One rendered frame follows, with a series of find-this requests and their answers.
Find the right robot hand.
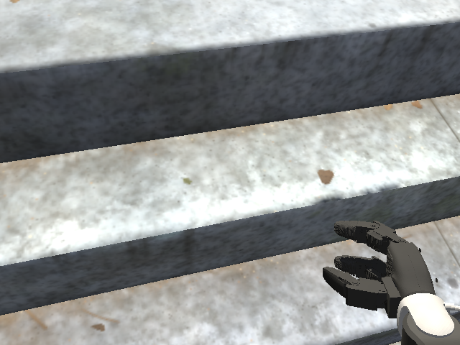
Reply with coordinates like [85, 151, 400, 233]
[323, 221, 438, 318]

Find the right robot forearm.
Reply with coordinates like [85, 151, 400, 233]
[397, 293, 460, 345]

